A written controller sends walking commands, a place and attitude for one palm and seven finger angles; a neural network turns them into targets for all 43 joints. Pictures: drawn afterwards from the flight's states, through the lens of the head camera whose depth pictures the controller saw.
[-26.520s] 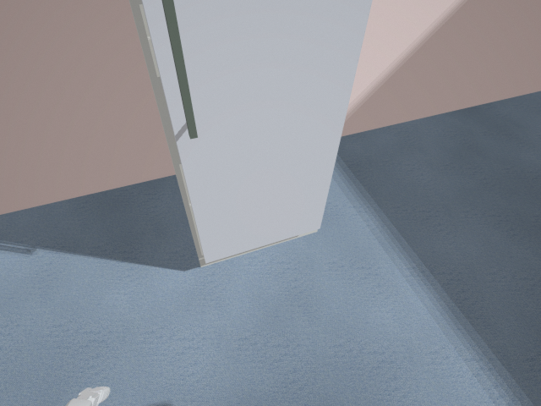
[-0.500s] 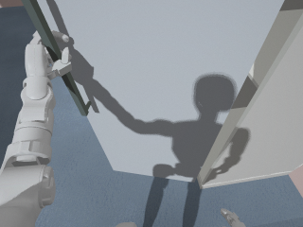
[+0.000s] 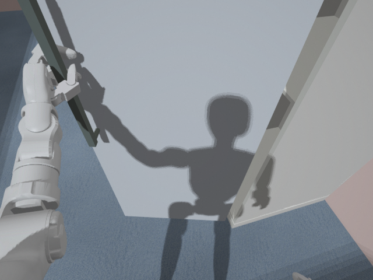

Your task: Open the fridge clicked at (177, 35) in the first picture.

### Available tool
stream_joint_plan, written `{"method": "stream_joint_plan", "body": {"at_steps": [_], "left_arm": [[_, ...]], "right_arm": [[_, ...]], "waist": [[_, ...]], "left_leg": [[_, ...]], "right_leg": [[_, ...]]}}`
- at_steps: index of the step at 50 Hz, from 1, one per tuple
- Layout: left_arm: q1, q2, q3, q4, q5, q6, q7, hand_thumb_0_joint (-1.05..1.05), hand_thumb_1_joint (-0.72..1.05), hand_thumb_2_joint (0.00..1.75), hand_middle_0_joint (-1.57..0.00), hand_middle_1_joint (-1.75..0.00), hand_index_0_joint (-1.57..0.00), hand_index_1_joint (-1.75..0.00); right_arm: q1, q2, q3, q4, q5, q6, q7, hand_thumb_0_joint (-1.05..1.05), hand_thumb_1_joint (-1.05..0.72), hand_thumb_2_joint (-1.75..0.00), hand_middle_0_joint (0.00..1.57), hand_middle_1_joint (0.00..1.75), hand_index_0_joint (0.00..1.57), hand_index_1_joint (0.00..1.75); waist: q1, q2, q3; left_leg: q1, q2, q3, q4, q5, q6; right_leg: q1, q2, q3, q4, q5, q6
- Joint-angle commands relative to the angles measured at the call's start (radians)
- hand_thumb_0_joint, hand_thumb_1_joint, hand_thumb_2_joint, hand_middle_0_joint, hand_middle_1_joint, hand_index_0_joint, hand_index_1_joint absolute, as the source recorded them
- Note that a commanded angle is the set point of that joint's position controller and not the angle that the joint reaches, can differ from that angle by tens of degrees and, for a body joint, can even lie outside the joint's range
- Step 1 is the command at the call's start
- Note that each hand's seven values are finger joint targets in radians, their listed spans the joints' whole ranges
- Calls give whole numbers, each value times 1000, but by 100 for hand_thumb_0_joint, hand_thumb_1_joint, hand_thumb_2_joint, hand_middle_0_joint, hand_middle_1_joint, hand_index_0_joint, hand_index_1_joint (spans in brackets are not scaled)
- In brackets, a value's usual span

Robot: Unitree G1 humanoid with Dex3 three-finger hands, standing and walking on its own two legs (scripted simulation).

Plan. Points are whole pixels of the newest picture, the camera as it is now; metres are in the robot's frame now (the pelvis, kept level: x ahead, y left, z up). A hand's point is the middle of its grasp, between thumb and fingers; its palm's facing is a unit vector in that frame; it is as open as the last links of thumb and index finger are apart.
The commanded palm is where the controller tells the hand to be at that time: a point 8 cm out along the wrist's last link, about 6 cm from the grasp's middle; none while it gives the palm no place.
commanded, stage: stop walking and hold the door back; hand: left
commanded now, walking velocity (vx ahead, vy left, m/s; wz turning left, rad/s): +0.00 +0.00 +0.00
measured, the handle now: (71, 82) +0.48 +0.26 +0.17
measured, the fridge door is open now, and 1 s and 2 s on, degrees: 71 69 69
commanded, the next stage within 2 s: loosen the grip on the handle in 0.06 s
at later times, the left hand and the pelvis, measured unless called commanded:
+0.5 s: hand (67, 88) +0.44 +0.25 +0.19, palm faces +0.31 -0.93 -0.22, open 11.6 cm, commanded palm +0.40 +0.28 +0.19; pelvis +0.00 -0.01 +0.00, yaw +1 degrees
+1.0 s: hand (56, 89) +0.45 +0.28 +0.17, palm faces +0.35 -0.92 -0.18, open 14.6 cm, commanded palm +0.41 +0.32 +0.18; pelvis +0.05 -0.01 +0.00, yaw +1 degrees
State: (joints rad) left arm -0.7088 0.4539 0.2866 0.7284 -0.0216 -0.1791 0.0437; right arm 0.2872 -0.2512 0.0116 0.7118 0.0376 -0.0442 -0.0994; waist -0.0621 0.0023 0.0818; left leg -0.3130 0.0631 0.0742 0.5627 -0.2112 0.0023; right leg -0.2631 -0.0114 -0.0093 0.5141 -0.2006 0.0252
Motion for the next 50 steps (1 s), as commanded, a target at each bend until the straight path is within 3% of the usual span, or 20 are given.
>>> {"method": "stream_joint_plan", "body": {"at_steps": [1,7,8,9,10,11,12,13,14,16,20,23,27,29,33,39,41,42,44,50], "left_arm": [[-450,298,54,-243,2,-60,27,0,90,90,-45,-140,-45,-140],[-453,274,40,-195,-3,-61,27,0,90,90,-45,-140,-45,-140],[-1050,776,354,-207,138,-81,-2,0,90,90,-45,-140,-45,-140],[-1008,728,438,-97,135,-11,-56,0,78,84,-45,-140,-45,-140],[-731,405,179,14,117,8,-73,0,66,78,-45,-140,-45,-140],[-499,219,145,107,87,7,-103,0,54,73,-45,-140,-45,-140],[-492,209,151,-14,21,-33,-121,0,42,67,-45,-140,-45,-140],[-421,291,220,-20,2,-56,-109,0,30,61,-45,-140,-45,-140],[-437,265,175,-32,20,-84,-96,0,17,55,-45,-140,-45,-140],[-471,175,30,-101,70,-114,-71,0,-7,43,-45,-140,-45,-140],[-451,239,29,-112,84,-112,-38,0,-55,20,-42,-137,-42,-137],[-486,252,29,-101,34,-107,-64,0,-55,20,-38,-132,-38,-132],[-545,318,94,-223,-8,-138,-74,0,-55,20,-33,-125,-33,-125],[-457,423,192,-219,5,-158,-62,0,-55,20,-30,-122,-30,-122],[-408,349,148,-321,4,-163,-64,0,-55,20,-25,-115,-25,-115],[-289,306,173,-368,-62,-94,-93,0,-55,20,-25,-115,-25,-115],[-249,319,195,-394,-60,-78,-100,0,-55,20,-25,-115,-25,-115],[-248,313,189,-280,-48,-64,-98,0,-55,20,-25,-115,-25,-115],[-218,314,197,-296,-41,-66,-100,0,-55,20,-25,-115,-25,-115],[-235,367,225,-322,-33,-75,-138,0,-55,20,-25,-115,-25,-115]], "right_arm": [[-68,-165,-50,-117,-2,-42,-16,0,-90,-90,20,30,20,30],[-72,-154,-40,-97,-2,-47,-23,0,-90,-90,20,30,20,30],[9,-172,-119,-109,-33,-97,15,0,-90,-90,20,30,20,30],[-7,-216,-171,-46,-91,-150,33,0,-90,-90,20,30,20,30],[52,-178,-101,-79,-41,-152,31,0,-90,-90,20,30,20,30],[79,-152,-91,-66,-28,-138,36,0,-90,-90,20,30,20,30],[16,-164,-81,-94,-34,-144,42,0,-90,-90,20,30,20,30],[-2,-174,-81,-99,-36,-146,41,0,-90,-90,20,30,20,30],[-9,-164,-68,-112,-40,-144,47,0,-90,-90,20,30,20,30],[-16,-148,-64,-136,-31,-143,65,0,-90,-90,20,30,20,30],[-26,-171,-60,-162,-12,-136,55,0,-90,-90,20,30,20,30],[-20,-177,-57,-143,0,-141,34,0,-90,-90,20,30,20,30],[-17,-173,-60,-122,-6,-147,19,0,-90,-90,20,30,20,30],[-2,-180,-58,-111,-20,-134,16,0,-90,-90,20,30,20,30],[2,-160,-62,-119,-24,-129,26,0,-90,-90,20,30,20,30],[13,-159,-65,-120,-20,-117,16,0,-90,-90,20,30,20,30],[17,-155,-68,-126,-20,-113,19,0,-90,-90,20,30,20,30],[37,-159,-66,-101,-21,-105,15,0,-90,-90,20,30,20,30],[37,-157,-65,-112,-21,-98,19,0,-90,-90,20,30,20,30],[44,-151,-63,-132,-23,-77,17,0,-90,-90,20,30,20,30]], "waist": [[60,30,-322],[62,4,-350],[82,-152,-317],[38,106,-600],[-15,-51,-593],[10,-133,-509],[37,-71,-468],[69,10,-452],[60,84,-410],[30,112,-344],[17,9,-288],[9,-52,-290],[28,40,-406],[58,76,-412],[43,122,-459],[47,39,-467],[59,33,-493],[27,-8,-421],[45,1,-395],[51,44,-475]], "left_leg": [[73,59,-80,-96,-22,10],[128,71,-94,-91,77,18],[109,57,-11,-69,119,41],[69,-26,-42,-159,328,8],[169,-27,-21,-80,357,-24],[151,-21,-42,-85,299,-4],[177,-18,-45,-106,188,0],[167,-23,-36,-113,90,3],[151,-29,-35,-109,56,4],[107,-27,-45,-110,-74,12],[26,-38,-48,-119,-242,28],[14,-45,-38,-102,-247,29],[60,-51,-42,-77,-158,31],[35,-54,-35,-56,-64,32],[87,-54,-26,-24,86,32],[95,-51,-27,-8,213,34],[103,-52,-26,-2,258,30],[71,-51,-27,7,233,30],[47,-51,-29,11,232,31],[71,-55,-31,33,271,30]], "right_leg": [[76,-72,72,-96,-49,-21],[55,-57,51,-84,21,-10],[98,-70,100,-131,166,-54],[130,-7,-3,19,385,-113],[27,7,-59,24,282,-74],[-29,20,-56,-3,242,-55],[-42,15,-47,-36,155,-44],[-43,11,-29,-52,67,-51],[-57,9,-30,-54,42,-58],[-142,7,-26,-46,-57,-57],[-155,-3,-2,-72,-204,-47],[-149,-2,19,-93,-261,-41],[-92,7,27,-69,-170,-45],[-58,8,25,-52,-103,-48],[-53,18,6,-16,62,-47],[-4,23,-8,2,232,-36],[11,25,-10,16,282,-33],[-44,26,-15,16,262,-28],[-47,22,-16,25,262,-31],[-38,24,-10,46,286,-33]]}}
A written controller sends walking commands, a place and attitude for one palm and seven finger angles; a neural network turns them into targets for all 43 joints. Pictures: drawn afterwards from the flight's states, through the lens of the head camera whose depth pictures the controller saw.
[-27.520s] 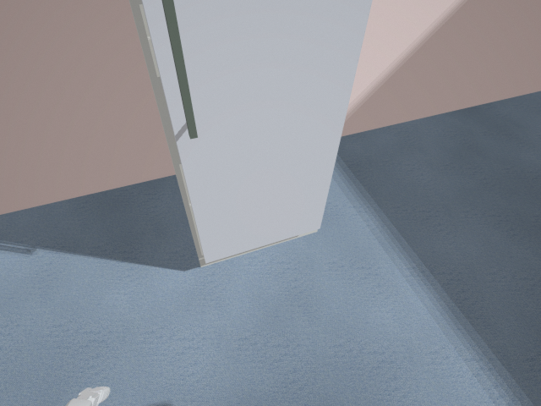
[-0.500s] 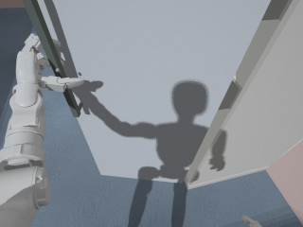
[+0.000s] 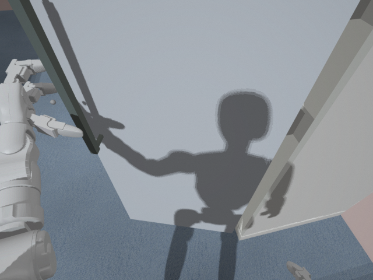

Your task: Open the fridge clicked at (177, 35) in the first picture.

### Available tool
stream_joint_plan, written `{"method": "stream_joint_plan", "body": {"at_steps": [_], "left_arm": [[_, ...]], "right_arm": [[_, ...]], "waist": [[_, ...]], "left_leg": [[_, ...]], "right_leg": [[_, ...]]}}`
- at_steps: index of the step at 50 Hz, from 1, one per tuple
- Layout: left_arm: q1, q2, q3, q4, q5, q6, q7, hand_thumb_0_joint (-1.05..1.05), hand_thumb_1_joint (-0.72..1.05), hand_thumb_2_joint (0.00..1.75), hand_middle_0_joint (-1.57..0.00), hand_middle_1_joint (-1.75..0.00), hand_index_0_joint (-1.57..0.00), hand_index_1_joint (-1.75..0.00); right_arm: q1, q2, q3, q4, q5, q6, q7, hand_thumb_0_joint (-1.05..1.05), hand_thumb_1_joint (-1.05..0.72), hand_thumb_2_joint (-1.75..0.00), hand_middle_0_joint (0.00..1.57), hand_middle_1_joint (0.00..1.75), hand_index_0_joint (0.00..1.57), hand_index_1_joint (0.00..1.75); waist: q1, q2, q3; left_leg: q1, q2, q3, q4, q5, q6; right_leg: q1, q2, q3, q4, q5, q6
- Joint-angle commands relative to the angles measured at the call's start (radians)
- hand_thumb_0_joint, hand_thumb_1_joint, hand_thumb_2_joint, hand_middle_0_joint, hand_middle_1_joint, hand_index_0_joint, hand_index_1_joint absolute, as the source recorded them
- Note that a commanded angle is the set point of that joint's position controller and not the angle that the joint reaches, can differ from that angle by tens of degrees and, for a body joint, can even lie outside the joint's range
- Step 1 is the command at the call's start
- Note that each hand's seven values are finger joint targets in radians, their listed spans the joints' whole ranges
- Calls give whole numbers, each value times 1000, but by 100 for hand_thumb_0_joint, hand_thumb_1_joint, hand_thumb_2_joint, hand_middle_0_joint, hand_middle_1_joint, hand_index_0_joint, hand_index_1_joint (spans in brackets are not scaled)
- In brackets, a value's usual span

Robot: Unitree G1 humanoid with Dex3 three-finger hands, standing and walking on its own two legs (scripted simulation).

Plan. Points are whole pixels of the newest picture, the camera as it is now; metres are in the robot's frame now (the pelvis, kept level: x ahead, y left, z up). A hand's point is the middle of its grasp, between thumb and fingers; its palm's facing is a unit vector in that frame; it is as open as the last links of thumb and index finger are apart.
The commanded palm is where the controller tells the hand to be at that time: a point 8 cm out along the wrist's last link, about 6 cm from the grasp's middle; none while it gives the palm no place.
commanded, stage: slip the hand off the handle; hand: left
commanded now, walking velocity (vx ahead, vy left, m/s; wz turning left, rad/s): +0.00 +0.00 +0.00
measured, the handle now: (71, 89) +0.45 +0.26 +0.17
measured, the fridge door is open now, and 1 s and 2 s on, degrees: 69 69 69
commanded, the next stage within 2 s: draw the hand back to the body in 1.38 s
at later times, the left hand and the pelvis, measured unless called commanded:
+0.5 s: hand (26, 101) +0.41 +0.34 +0.17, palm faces +0.31 -0.93 -0.18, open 14.7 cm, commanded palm +0.35 +0.37 +0.18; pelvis +0.00 +0.02 -0.01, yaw +0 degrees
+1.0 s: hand (11, 140) +0.31 +0.31 +0.17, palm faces +0.32 -0.93 -0.18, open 14.7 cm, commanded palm +0.26 +0.35 +0.18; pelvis -0.01 +0.01 +0.00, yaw +2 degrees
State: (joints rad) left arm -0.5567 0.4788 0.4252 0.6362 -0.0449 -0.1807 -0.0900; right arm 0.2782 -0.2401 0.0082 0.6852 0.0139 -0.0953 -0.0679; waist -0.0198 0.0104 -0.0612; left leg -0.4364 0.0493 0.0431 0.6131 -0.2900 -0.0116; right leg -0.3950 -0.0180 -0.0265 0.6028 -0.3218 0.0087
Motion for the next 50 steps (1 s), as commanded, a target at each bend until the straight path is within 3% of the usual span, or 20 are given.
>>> {"method": "stream_joint_plan", "body": {"at_steps": [1,2,6,7,9,11,13,16,21,23,25,26,29,32,34,39,41,44,49,50], "left_arm": [[-409,353,88,-240,-12,-82,-15,0,-55,20,-25,-115,-25,-115],[-391,363,101,-228,-16,-86,-27,0,-55,20,-25,-115,-25,-115],[-434,365,76,-183,-30,-95,-78,0,-55,20,-25,-115,-25,-115],[-437,391,90,-170,-29,-95,-88,0,-55,20,-25,-115,-25,-115],[-471,375,63,-164,-39,-97,-107,0,-55,20,-25,-115,-25,-115],[-481,374,54,-144,-43,-99,-124,0,-55,20,-25,-115,-25,-115],[-478,428,94,-134,-44,-107,-131,0,-55,20,-25,-115,-25,-115],[-476,404,73,-129,-51,-118,-135,0,-55,20,-25,-115,-25,-115],[-436,497,159,-65,-50,-114,-136,0,-55,20,-25,-115,-25,-115],[-377,456,135,-116,-57,-112,-145,0,-55,20,-25,-115,-25,-115],[-280,436,145,-217,-70,-117,-145,0,-55,20,-25,-115,-25,-115],[-213,442,171,-272,-80,-115,-142,0,-55,20,-25,-115,-25,-115],[-133,371,148,-369,-116,-100,-136,0,-55,20,-25,-115,-25,-115],[-81,375,184,-399,-141,-54,-123,0,-55,20,-25,-115,-25,-115],[-113,372,173,-425,-135,-30,-106,0,-55,20,-25,-115,-25,-115],[-150,301,80,-573,-96,-28,-80,0,-55,20,-25,-115,-25,-115],[-99,272,61,-566,-103,-33,-82,0,-55,20,-25,-115,-25,-115],[-122,254,45,-549,-123,-35,-92,0,-55,20,-25,-115,-25,-115],[-13,317,129,-520,-143,2,-101,0,-55,20,-25,-115,-25,-115],[13,289,112,-539,-145,7,-103,0,-55,20,-25,-115,-25,-115]], "right_arm": [[53,-164,-62,-106,2,-23,-17,0,-90,-90,20,30,20,30],[54,-164,-62,-108,2,-21,-18,0,-90,-90,20,30,20,30],[62,-168,-58,-102,8,-15,-26,0,-90,-90,20,30,20,30],[65,-173,-59,-100,8,-13,-30,0,-90,-90,20,30,20,30],[71,-175,-57,-100,10,-12,-35,0,-90,-90,20,30,20,30],[78,-175,-57,-98,10,-13,-35,0,-90,-90,20,30,20,30],[85,-185,-60,-95,9,-10,-39,0,-90,-90,20,30,20,30],[85,-181,-56,-101,9,-9,-38,0,-90,-90,20,30,20,30],[105,-195,-55,-102,5,1,-39,0,-90,-90,20,30,20,30],[92,-189,-57,-126,7,2,-33,0,-90,-90,20,30,20,30],[89,-184,-61,-151,6,2,-23,0,-90,-90,20,30,20,30],[82,-182,-65,-166,5,1,-17,0,-90,-90,20,30,20,30],[54,-170,-60,-180,13,0,-18,0,-90,-90,20,30,20,30],[25,-174,-56,-184,20,-6,-28,0,-90,-90,20,30,20,30],[5,-170,-48,-181,23,-13,-39,0,-90,-90,20,30,20,30],[-31,-150,-37,-187,18,-44,-49,0,-90,-90,20,30,20,30],[-40,-147,-33,-183,17,-58,-52,0,-90,-90,20,30,20,30],[-52,-150,-27,-164,21,-72,-65,0,-90,-90,20,30,20,30],[-84,-152,-21,-169,25,-86,-71,0,-90,-90,20,30,20,30],[-94,-143,-16,-180,27,-90,-66,0,-90,-90,20,30,20,30]], "waist": [[0,30,-340],[7,25,-342],[-17,67,-303],[-16,77,-302],[-26,91,-295],[-28,109,-305],[-20,112,-327],[-19,135,-321],[-3,78,-335],[12,109,-358],[39,157,-423],[52,146,-438],[48,121,-365],[45,66,-280],[39,85,-212],[23,162,-235],[21,151,-231],[14,107,-213],[57,70,-228],[61,69,-231]], "left_leg": [[202,-41,-1,-12,351,45],[196,-42,-3,-10,351,44],[190,-41,-9,-2,314,44],[188,-39,-12,-1,302,42],[190,-40,-19,4,305,43],[210,-40,-28,7,304,40],[209,-38,-37,8,297,37],[214,-36,-46,9,297,34],[167,-36,-46,10,297,36],[182,-35,-43,6,313,33],[242,-31,-46,14,412,29],[250,-28,-48,16,436,27],[232,-21,-47,4,440,27],[184,-22,-48,-31,309,30],[157,-26,-45,-46,225,32],[221,-27,-62,-52,190,28],[234,-27,-71,-52,164,27],[219,-30,-71,-59,107,28],[187,-40,-55,-65,116,30],[190,-43,-53,-66,133,30]], "right_leg": [[89,33,10,-41,408,-14],[93,34,10,-38,410,-16],[40,36,10,-45,362,-16],[29,36,9,-46,341,-18],[16,37,5,-46,331,-21],[-9,41,3,-48,310,-22],[-14,43,0,-43,285,-24],[-36,46,-6,-40,264,-27],[-10,46,-9,-29,274,-23],[-3,49,-12,-22,276,-27],[22,54,-15,-10,324,-31],[39,56,-17,-7,333,-31],[39,59,-26,-17,324,-28],[25,60,-29,-38,259,-24],[7,55,-27,-52,202,-26],[-17,51,-24,-53,147,-32],[-33,52,-24,-57,128,-30],[-24,46,-22,-70,104,-29],[48,34,-15,-82,125,-27],[57,33,-18,-80,143,-25]]}}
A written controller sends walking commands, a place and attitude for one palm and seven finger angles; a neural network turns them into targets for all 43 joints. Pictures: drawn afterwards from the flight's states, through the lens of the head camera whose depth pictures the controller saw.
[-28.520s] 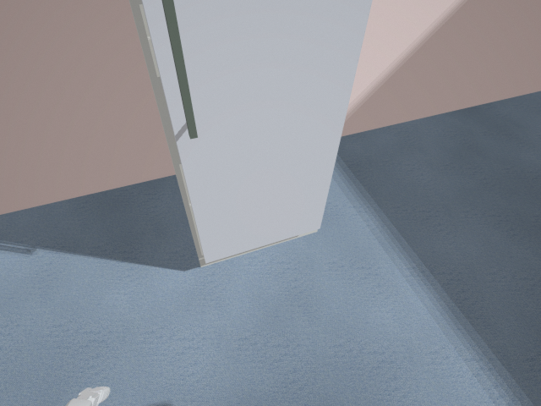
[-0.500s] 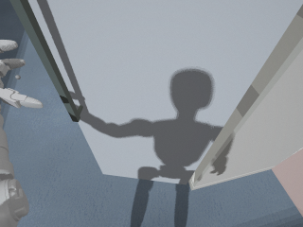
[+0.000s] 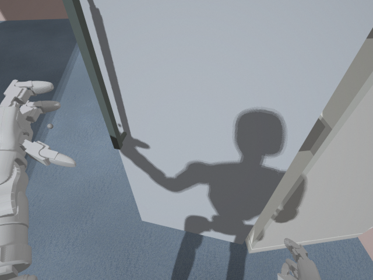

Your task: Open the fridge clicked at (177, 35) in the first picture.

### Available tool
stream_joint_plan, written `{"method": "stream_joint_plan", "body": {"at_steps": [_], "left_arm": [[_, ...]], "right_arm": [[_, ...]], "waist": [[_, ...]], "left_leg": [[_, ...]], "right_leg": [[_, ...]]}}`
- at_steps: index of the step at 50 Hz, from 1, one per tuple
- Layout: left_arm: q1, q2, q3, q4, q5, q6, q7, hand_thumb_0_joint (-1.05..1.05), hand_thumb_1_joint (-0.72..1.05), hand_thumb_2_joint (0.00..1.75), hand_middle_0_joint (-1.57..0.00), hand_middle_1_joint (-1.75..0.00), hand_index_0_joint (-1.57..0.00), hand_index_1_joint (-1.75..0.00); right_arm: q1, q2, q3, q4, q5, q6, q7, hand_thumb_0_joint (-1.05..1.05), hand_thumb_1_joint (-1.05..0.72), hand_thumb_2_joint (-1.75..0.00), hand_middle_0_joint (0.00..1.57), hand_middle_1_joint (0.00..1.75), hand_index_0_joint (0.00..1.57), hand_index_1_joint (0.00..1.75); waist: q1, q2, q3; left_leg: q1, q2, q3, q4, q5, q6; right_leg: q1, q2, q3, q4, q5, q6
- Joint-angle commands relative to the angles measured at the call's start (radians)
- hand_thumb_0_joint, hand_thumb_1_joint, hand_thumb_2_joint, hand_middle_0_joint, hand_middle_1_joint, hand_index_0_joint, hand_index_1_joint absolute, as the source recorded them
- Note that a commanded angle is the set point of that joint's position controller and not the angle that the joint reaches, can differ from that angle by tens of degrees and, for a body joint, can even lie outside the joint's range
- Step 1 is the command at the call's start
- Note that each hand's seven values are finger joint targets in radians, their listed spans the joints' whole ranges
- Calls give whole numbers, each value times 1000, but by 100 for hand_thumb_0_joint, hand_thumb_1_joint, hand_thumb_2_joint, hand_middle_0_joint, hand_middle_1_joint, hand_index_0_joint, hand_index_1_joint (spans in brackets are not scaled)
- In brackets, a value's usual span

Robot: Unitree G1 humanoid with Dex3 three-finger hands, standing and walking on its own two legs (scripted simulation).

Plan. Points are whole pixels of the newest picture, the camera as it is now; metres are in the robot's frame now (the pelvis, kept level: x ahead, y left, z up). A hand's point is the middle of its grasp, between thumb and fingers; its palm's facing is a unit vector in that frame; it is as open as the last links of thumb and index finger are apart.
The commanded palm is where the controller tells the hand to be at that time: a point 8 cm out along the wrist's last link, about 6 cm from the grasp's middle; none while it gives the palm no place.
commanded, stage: slip the hand off the handle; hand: left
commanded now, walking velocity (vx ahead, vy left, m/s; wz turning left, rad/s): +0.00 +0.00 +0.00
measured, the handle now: (104, 86) +0.47 +0.24 +0.18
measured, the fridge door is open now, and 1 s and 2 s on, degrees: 69 69 69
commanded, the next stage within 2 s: draw the hand back to the body in 0.38 s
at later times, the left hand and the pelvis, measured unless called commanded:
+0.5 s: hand (43, 132) +0.31 +0.30 +0.18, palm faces +0.29 -0.94 -0.20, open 14.7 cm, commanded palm +0.27 +0.34 +0.18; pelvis +0.00 -0.02 +0.00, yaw +0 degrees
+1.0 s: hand (24, 170) +0.24 +0.30 +0.16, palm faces +0.20 -0.98 -0.03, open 14.6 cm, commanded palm +0.21 +0.33 +0.19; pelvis +0.01 +0.01 +0.01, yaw +1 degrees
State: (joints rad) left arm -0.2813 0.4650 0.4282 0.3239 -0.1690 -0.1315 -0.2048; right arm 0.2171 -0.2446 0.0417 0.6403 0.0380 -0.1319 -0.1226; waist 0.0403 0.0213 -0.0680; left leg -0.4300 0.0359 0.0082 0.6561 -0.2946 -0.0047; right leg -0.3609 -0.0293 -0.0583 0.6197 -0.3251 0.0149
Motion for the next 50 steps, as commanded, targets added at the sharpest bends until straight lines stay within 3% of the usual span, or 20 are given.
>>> {"method": "stream_joint_plan", "body": {"at_steps": [1,6,8,14,16,17,20,24,25,26,28,31,34,38,40,42,45,47,49,50], "left_arm": [[-225,318,133,-241,-25,-40,13,0,-55,20,-25,-115,-25,-115],[-130,305,145,-326,-46,-51,2,0,-55,20,-25,-115,-25,-115],[-206,303,127,-344,-46,-58,-7,0,-55,20,-25,-115,-25,-115],[-253,320,121,-246,-55,-42,-39,0,-55,20,-25,-115,-25,-115],[-248,359,148,-228,-55,-40,-54,0,-55,20,-25,-115,-25,-115],[-267,339,124,-234,-55,-45,-61,0,-55,20,-25,-115,-25,-115],[-255,359,154,-244,-65,-68,-67,0,-55,20,-25,-115,-25,-115],[-205,394,203,-197,-73,-83,-67,0,-55,20,-25,-115,-25,-115],[-204,379,194,-197,-73,-80,-66,0,-55,20,-25,-115,-25,-115],[-171,323,170,-54,-203,42,-170,0,-55,20,-25,-115,-25,-115],[-219,409,223,-170,-232,140,-252,0,-55,20,-25,-115,-25,-115],[-182,431,213,-211,-226,256,-304,0,-55,20,-25,-115,-25,-115],[-102,398,213,-386,-205,244,-247,0,-55,20,-25,-115,-25,-115],[90,323,269,-406,-259,223,-199,0,-55,20,-25,-115,-25,-115],[126,275,238,-416,-266,242,-196,0,-55,20,-25,-115,-25,-115],[102,231,174,-440,-251,282,-196,0,-55,20,-25,-115,-25,-115],[51,214,117,-535,-222,309,-182,0,-55,20,-25,-115,-25,-115],[-8,200,80,-611,-208,301,-173,0,-48,24,-25,-111,-25,-111],[-57,244,109,-699,-203,267,-159,0,-41,27,-25,-107,-25,-107],[-33,234,110,-715,-204,251,-152,0,-37,29,-24,-104,-24,-104]], "right_arm": [[-38,-137,-51,-141,2,-56,-9,0,-90,-90,20,30,20,30],[-59,-130,-47,-154,2,-70,0,0,-90,-90,20,30,20,30],[-63,-133,-46,-143,4,-76,-9,0,-90,-90,20,30,20,30],[-47,-143,-45,-105,7,-94,-33,0,-90,-90,20,30,20,30],[-42,-146,-48,-105,7,-96,-35,0,-90,-90,20,30,20,30],[-45,-143,-46,-108,7,-99,-35,0,-90,-90,20,30,20,30],[-35,-144,-51,-107,1,-105,-30,0,-90,-90,20,30,20,30],[-23,-149,-54,-106,0,-103,-25,0,-90,-90,20,30,20,30],[-25,-145,-54,-112,3,-103,-22,0,-90,-90,20,30,20,30],[-54,-166,-43,-125,40,-112,-31,0,-90,-90,20,30,20,30],[-67,-171,-43,-154,52,-125,-47,0,-90,-90,20,30,20,30],[-78,-165,-24,-191,57,-140,-42,0,-90,-90,20,30,20,30],[-86,-142,-23,-224,44,-155,-18,0,-90,-90,20,30,20,30],[-77,-140,-31,-225,40,-167,1,0,-90,-90,20,30,20,30],[-89,-140,-31,-215,43,-169,3,0,-90,-90,20,30,20,30],[-96,-138,-26,-212,49,-170,-1,0,-90,-90,20,30,20,30],[-103,-139,-25,-206,45,-177,-13,0,-90,-90,20,30,20,30],[-111,-129,-14,-203,42,-182,-22,0,-90,-90,20,30,20,30],[-120,-129,-9,-194,32,-189,-32,0,-90,-90,20,30,20,30],[-120,-124,-10,-193,30,-197,-35,0,-90,-90,20,30,20,30]], "waist": [[10,54,-229],[14,68,-196],[-9,70,-162],[-29,46,-104],[-21,53,-156],[-22,59,-164],[-10,62,-226],[8,32,-216],[7,51,-224],[-6,54,-290],[19,78,-294],[27,56,-221],[40,91,-172],[47,13,-188],[44,42,-144],[29,82,-107],[13,95,-77],[2,116,-78],[7,112,-113],[7,108,-130]], "left_leg": [[182,-31,-11,-105,154,25],[178,-32,5,-98,183,28],[176,-33,5,-100,158,29],[150,-33,4,-100,87,33],[152,-37,6,-92,101,34],[156,-40,5,-91,108,34],[164,-40,3,-74,153,36],[130,-39,6,-70,163,34],[133,-40,8,-73,165,33],[173,-31,4,-105,145,32],[205,-34,2,-109,184,38],[206,-39,-10,-122,227,49],[239,-34,-16,-136,277,42],[252,-29,-13,-134,283,33],[249,-25,-11,-136,274,29],[256,-24,-11,-149,229,27],[268,-20,-28,-157,197,30],[290,-22,-43,-167,166,29],[319,-21,-55,-170,165,28],[327,-21,-62,-170,172,27]], "right_leg": [[39,43,17,-97,171,-30],[55,44,21,-99,220,-26],[27,44,24,-106,192,-23],[-7,32,40,-136,116,-18],[16,29,47,-128,129,-15],[19,28,46,-124,140,-16],[53,29,48,-106,197,-16],[71,29,45,-92,220,-14],[67,29,43,-88,225,-14],[167,12,59,-114,252,-21],[187,10,58,-129,301,-14],[154,11,49,-130,343,-6],[133,25,17,-125,330,-27],[141,38,-1,-121,352,-23],[128,33,-4,-123,344,-22],[88,34,-3,-135,286,-22],[66,32,-3,-145,238,-23],[54,35,-5,-153,192,-25],[72,39,-2,-158,180,-30],[82,36,-8,-151,184,-30]]}}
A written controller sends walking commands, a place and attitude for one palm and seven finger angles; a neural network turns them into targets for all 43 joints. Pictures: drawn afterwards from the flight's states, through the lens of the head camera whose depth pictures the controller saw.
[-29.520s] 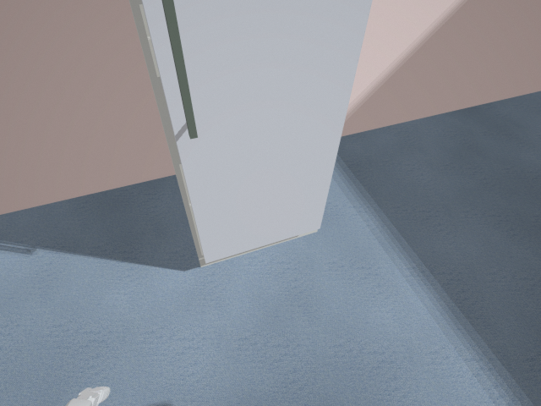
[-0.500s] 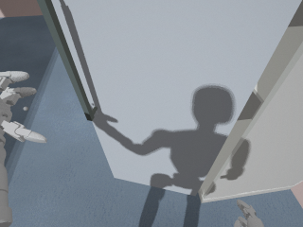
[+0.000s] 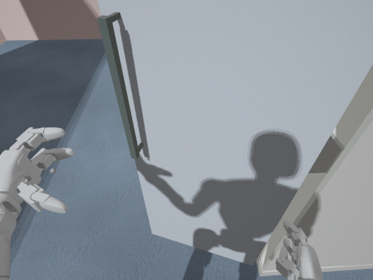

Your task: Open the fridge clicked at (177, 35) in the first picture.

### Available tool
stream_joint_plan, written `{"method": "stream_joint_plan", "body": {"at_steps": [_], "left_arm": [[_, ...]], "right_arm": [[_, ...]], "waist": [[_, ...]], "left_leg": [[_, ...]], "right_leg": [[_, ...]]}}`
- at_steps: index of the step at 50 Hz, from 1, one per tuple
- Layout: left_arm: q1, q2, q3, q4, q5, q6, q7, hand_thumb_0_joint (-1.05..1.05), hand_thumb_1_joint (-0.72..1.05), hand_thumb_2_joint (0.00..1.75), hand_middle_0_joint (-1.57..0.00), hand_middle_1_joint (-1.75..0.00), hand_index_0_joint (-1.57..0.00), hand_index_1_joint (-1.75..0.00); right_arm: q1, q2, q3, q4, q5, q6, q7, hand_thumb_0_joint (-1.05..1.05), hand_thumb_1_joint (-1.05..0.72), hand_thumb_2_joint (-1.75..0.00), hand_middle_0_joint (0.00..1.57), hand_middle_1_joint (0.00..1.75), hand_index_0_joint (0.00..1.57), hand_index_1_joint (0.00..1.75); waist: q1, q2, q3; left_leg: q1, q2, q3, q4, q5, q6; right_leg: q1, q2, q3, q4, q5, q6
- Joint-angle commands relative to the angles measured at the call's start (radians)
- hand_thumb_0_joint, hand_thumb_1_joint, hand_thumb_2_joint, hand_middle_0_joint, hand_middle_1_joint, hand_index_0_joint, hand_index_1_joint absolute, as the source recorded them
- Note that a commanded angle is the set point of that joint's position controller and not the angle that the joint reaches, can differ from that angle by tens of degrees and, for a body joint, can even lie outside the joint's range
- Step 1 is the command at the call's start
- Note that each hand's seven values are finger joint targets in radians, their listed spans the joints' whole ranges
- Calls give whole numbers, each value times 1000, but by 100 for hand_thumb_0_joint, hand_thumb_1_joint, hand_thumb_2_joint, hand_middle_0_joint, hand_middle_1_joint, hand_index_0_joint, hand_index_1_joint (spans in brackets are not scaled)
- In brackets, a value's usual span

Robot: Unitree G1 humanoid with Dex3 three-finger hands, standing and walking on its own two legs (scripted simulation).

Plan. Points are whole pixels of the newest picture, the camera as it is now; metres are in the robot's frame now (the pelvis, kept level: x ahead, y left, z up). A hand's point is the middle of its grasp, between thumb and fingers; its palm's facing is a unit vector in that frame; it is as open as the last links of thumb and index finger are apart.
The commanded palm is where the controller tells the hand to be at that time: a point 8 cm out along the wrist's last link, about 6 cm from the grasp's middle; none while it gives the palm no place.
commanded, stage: draw the hand back to the body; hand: left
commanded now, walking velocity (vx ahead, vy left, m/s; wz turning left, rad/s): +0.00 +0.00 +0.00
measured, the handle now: (127, 99) +0.46 +0.23 +0.17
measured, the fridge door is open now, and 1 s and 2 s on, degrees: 69 69 69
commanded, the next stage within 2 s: step back with the hand held close in 1.08 s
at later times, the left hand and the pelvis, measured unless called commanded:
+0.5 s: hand (58, 173) +0.22 +0.27 +0.17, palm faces +0.46 -0.82 -0.35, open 10.8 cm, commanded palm +0.17 +0.30 +0.18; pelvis +0.00 +0.00 +0.01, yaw -2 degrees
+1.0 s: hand (62, 185) +0.21 +0.25 +0.16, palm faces +0.46 -0.80 -0.38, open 7.5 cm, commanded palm +0.16 +0.28 +0.18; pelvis +0.01 -0.02 +0.01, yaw -1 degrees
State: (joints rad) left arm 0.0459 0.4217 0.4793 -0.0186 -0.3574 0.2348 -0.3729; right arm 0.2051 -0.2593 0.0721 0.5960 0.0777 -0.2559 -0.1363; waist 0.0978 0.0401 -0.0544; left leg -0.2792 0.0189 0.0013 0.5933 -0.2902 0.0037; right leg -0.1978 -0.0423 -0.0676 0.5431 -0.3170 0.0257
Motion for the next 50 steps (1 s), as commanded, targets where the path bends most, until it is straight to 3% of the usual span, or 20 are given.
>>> {"method": "stream_joint_plan", "body": {"at_steps": [1,2,3,6,7,10,13,15,19,20,24,25,29,32,34,35,36,37,39,50], "left_arm": [[-408,384,76,-464,165,-204,220,0,-33,31,-24,-102,-24,-102],[-237,228,8,-334,178,-217,308,0,-30,32,-24,-100,-24,-100],[-164,156,-29,-322,185,-223,348,0,-26,34,-24,-98,-24,-98],[-100,187,14,-381,229,-279,428,0,-15,39,-24,-92,-24,-92],[-81,164,-10,-408,240,-295,442,0,-12,41,-24,-89,-24,-89],[-20,153,-21,-417,256,-322,473,0,-1,46,-23,-83,-23,-83],[-30,173,-10,-460,276,-349,496,0,10,51,-23,-77,-23,-77],[34,151,-25,-448,279,-351,502,0,17,55,-22,-73,-22,-73],[70,157,-17,-458,289,-367,505,0,32,62,-22,-64,-22,-64],[100,125,-43,-462,288,-366,504,0,36,64,-22,-62,-22,-62],[185,161,2,-486,292,-381,504,0,50,71,-21,-53,-21,-53],[231,132,-18,-485,286,-379,501,0,54,73,-21,-51,-21,-51],[271,154,6,-542,288,-389,495,0,68,80,-21,-43,-21,-43],[298,125,-20,-570,286,-386,493,0,79,85,-20,-36,-20,-36],[320,141,-3,-561,287,-382,493,0,86,88,-20,-32,-20,-32],[332,111,-31,-577,286,-379,490,0,90,90,-20,-30,-20,-30],[299,140,-9,-583,286,-378,493,0,90,90,-20,-30,-20,-30],[299,114,-28,-572,286,-375,492,0,90,90,-20,-30,-20,-30],[268,138,-13,-576,290,-373,493,0,90,90,-20,-30,-20,-30],[282,112,-38,-574,290,-348,492,0,90,90,-20,-30,-20,-30]], "right_arm": [[-78,-123,-56,-124,-64,-78,7,0,-90,-90,20,30,20,30],[-73,-108,-50,-104,-64,-78,13,0,-90,-90,20,30,20,30],[-77,-103,-47,-106,-63,-70,18,0,-90,-90,20,30,20,30],[-91,-97,-57,-90,-66,-33,29,0,-90,-90,20,30,20,30],[-94,-89,-59,-91,-70,-29,32,0,-90,-90,20,30,20,30],[-106,-87,-65,-91,-72,-10,34,0,-90,-90,20,30,20,30],[-118,-91,-69,-90,-75,-3,31,0,-90,-90,20,30,20,30],[-123,-88,-75,-85,-76,1,29,0,-90,-90,20,30,20,30],[-134,-92,-80,-80,-75,12,27,0,-90,-90,20,30,20,30],[-130,-84,-81,-81,-74,13,28,0,-90,-90,20,30,20,30],[-133,-89,-88,-81,-78,18,31,0,-90,-90,20,30,20,30],[-129,-79,-89,-88,-78,21,33,0,-90,-90,20,30,20,30],[-129,-81,-93,-92,-80,28,35,0,-90,-90,20,30,20,30],[-126,-68,-92,-102,-79,31,35,0,-90,-90,20,30,20,30],[-126,-73,-92,-98,-83,33,30,0,-90,-90,20,30,20,30],[-124,-66,-93,-106,-81,36,30,0,-90,-90,20,30,20,30],[-119,-72,-90,-106,-84,39,28,0,-90,-90,20,30,20,30],[-122,-65,-91,-103,-83,40,26,0,-90,-90,20,30,20,30],[-122,-71,-91,-97,-87,43,19,0,-90,-90,20,30,20,30],[-129,-59,-84,-101,-93,56,19,0,-90,-90,20,30,20,30]], "waist": [[-31,103,-81],[-56,54,-35],[-50,25,-17],[-33,100,-77],[-35,117,-92],[-31,59,-76],[-28,71,-79],[-29,13,-59],[-22,12,-29],[-26,41,-17],[-11,17,-20],[-13,0,-6],[-10,20,-20],[-18,46,2],[-14,0,17],[-21,2,21],[-18,-3,7],[-25,4,24],[-26,11,27],[-18,9,-3]], "left_leg": [[109,-18,-42,-108,146,24],[98,-7,-45,-132,99,11],[81,-6,-57,-149,56,7],[114,-2,-34,-156,61,8],[121,-1,-29,-160,67,8],[112,11,-24,-174,76,14],[134,8,-23,-190,72,17],[128,15,-19,-194,103,23],[143,11,-10,-211,107,23],[142,12,-8,-212,114,20],[151,10,-1,-214,156,22],[142,12,5,-208,169,24],[167,9,20,-202,204,25],[171,6,30,-198,201,24],[175,4,33,-198,209,30],[178,8,35,-193,209,30],[178,1,33,-194,201,31],[183,3,38,-193,195,30],[194,-1,40,-196,190,34],[213,-4,37,-191,263,36]], "right_leg": [[-95,37,33,-132,146,-44],[-108,34,11,-115,118,-45],[-105,33,7,-107,101,-42],[-46,20,22,-106,110,-50],[-24,15,23,-101,117,-50],[1,14,26,-114,116,-48],[2,17,27,-120,114,-48],[21,14,24,-125,126,-45],[15,20,23,-143,123,-42],[22,16,23,-137,124,-43],[39,20,23,-150,158,-42],[49,13,20,-145,173,-40],[53,18,27,-163,210,-38],[47,16,28,-162,214,-35],[40,21,28,-181,224,-31],[42,16,28,-174,227,-31],[42,17,30,-179,222,-30],[35,17,31,-178,214,-29],[25,20,33,-197,210,-27],[71,14,30,-177,292,-25]]}}
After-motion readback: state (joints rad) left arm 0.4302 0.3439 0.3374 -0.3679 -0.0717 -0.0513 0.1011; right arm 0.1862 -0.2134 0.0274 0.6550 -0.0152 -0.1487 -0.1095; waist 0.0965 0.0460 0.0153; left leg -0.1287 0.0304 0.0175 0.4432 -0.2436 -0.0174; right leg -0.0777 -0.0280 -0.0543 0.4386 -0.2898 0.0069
